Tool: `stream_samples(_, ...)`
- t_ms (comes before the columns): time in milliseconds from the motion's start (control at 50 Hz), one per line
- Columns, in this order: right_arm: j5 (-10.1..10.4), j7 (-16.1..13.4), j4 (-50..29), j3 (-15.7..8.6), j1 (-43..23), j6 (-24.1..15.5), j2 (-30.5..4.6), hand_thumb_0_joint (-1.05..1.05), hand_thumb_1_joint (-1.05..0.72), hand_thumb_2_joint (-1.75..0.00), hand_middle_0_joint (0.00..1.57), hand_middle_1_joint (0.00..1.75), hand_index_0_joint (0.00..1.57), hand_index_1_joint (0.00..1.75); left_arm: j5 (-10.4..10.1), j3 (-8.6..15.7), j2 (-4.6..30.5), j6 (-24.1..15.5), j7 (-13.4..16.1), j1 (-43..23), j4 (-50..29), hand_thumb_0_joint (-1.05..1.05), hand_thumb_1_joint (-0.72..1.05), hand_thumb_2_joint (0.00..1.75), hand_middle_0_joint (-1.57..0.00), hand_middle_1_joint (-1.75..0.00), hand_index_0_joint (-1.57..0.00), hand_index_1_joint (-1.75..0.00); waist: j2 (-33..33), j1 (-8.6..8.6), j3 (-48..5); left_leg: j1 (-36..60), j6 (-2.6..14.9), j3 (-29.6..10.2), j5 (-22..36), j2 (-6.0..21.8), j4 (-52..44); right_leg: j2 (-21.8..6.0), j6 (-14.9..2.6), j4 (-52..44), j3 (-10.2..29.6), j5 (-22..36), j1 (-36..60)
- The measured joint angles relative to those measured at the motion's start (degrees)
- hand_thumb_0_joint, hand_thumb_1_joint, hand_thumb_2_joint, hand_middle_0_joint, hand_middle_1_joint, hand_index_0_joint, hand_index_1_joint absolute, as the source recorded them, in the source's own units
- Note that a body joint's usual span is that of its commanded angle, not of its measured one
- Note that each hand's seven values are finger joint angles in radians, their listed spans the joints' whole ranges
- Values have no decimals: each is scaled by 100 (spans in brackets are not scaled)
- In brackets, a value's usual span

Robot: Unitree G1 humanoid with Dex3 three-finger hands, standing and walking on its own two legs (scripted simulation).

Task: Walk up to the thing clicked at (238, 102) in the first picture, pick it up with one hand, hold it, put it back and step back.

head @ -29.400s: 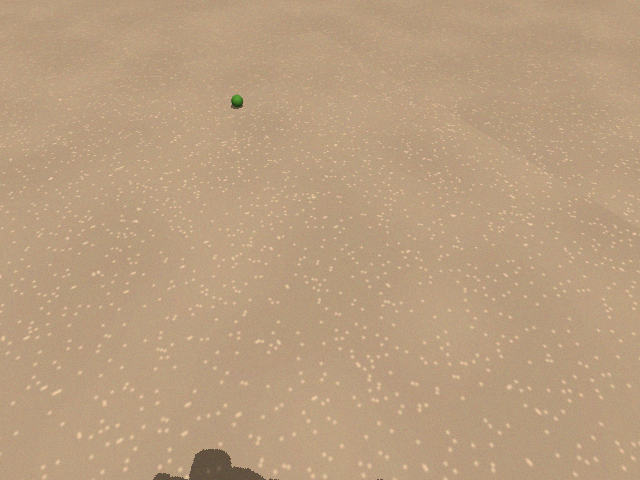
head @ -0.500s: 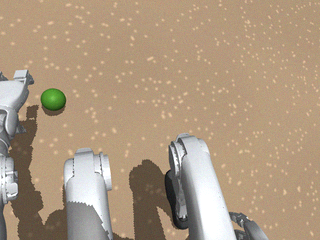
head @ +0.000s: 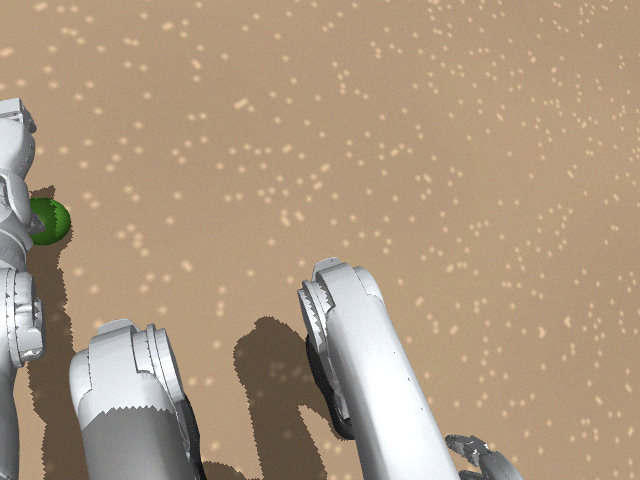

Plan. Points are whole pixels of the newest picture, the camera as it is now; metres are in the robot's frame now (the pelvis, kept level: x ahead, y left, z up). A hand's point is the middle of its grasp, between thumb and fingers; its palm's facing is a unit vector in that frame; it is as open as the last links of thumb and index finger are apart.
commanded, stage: approach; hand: left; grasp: from above
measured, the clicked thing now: (42, 221) +0.49 +0.28 -0.30
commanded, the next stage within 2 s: close in in 0.10 s
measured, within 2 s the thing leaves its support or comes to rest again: neither
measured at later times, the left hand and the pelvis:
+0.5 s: hand out of the picture +0.46 +0.29 -0.20, palm faces -0.43 -0.07 -0.90, open 13.2 cm; pelvis -0.01 +0.00 -0.01, yaw +0 degrees
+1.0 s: hand (19, 225) +0.47 +0.29 -0.25, palm faces -0.46 -0.11 -0.88, open 13.7 cm; pelvis +0.00 +0.01 -0.03, yaw -3 degrees
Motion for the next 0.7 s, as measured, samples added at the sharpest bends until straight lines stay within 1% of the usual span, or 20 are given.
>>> stream_samples(80, 21, 16, -29, 31, 26, 52, 23, 0, -91, -89, 20, 30, 20, 30, -181, 51, 104, -253, -269, 435, -206, 0, -47, 94, -12, -103, -13, -101, -59, 140, 109, 54, -30, -26, 27, -24, -1, -17, 8, 13, -19, 14, 53)
stream_samples(120, -9, 30, -19, 18, 13, 47, 31, 0, -91, -89, 20, 30, 20, 30, -199, 92, 151, -469, -347, 679, -379, 0, -46, 93, -12, -102, -14, -100, -116, 240, 167, 64, -49, -50, 47, -50, 22, -32, 23, 37, -35, 20, 74)
stream_samples(160, -40, 45, 6, -31, 7, 27, 35, 0, -91, -89, 20, 30, 21, 30, -155, 136, 173, -714, -355, 899, -598, 0, -45, 93, -13, -102, -15, -100, -175, 365, 181, 45, -85, -76, 68, -81, 53, -50, -2, 73, -55, 22, 69)
stream_samples(240, -91, 40, 106, -203, -65, -4, 34, 0, -91, -89, 20, 30, 21, 30, -18, -9, 146, -1078, -160, 1199, -1037, 0, -43, 92, -15, -102, -17, -100, -290, 590, 116, -3, -115, -87, 91, -133, 122, -82, -43, 155, -59, 5, 46)
stream_samples(300, -141, 6, 194, -297, -212, -44, 15, 0, -91, -89, 20, 30, 21, 30, 119, -156, 103, -1191, 94, 1085, -907, 0, -42, 93, -15, -102, -17, -100, -360, 646, 23, -37, -96, -65, 107, -156, 160, -98, -69, 200, -40, -10, 33)
stream_samples(320, -163, -3, 212, -302, -279, -64, 4, 0, -91, -89, 20, 30, 21, 30, 171, -218, 99, -1192, 180, 977, -740, 0, -42, 93, -15, -102, -17, -100, -377, 635, -1, -49, -84, -60, 113, -159, 173, -98, -77, 207, -38, -10, 31)
stream_samples(360, -197, -19, 217, -286, -415, -113, -15, 0, -91, -89, 20, 30, 20, 30, 297, -264, 114, -1176, 320, 757, -418, 0, -41, 94, -16, -102, -18, -100, -402, 576, -35, -79, -61, -65, 127, -159, 196, -93, -90, 208, -46, 1, 21)
stream_samples(420, -245, -26, 160, -237, -549, -188, -34, 0, -91, -89, 20, 30, 20, 30, 486, -249, 154, -1095, 517, 478, -25, 0, -39, 95, -16, -103, -19, -101, -412, 447, -63, -127, -32, -84, 141, -157, 234, -82, -131, 205, -71, 23, 4)
stream_samples(480, -286, -10, 101, -164, -597, -242, -33, 0, -91, -89, 20, 30, 20, 30, 591, -240, 197, -966, 649, 227, 370, 0, -39, 95, -15, -105, -18, -102, -426, 292, -65, -158, -5, -83, 143, -147, 267, -70, -175, 217, -76, 31, -15)
stream_samples(540, -331, 15, 52, -67, -575, -307, -35, 0, -90, -89, 20, 30, 20, 30, 640, -154, 274, -858, 723, 68, 660, 0, -40, 95, -13, -105, -16, -103, -424, 143, -15, -197, 19, -99, 138, -136, 313, -52, -180, 231, -91, 38, -40)
stream_samples(600, -373, 60, 19, 26, -484, -361, -42, 0, -90, -89, 20, 30, 20, 30, 673, -54, 361, -770, 779, 39, 759, 0, -42, 94, -11, -106, -14, -103, -421, 25, 82, -225, 31, -112, 126, -126, 370, -35, -174, 263, -100, 48, -61)
stream_samples(700, -430, 147, 46, 182, -274, -422, -46, 0, -90, -90, 20, 30, 20, 30, 607, 101, 505, -718, 841, 88, 810, 0, -44, 94, -10, -105, -12, -103, -434, -87, 237, -270, 38, -148, 92, -103, 475, 3, -145, 330, -119, 51, -110)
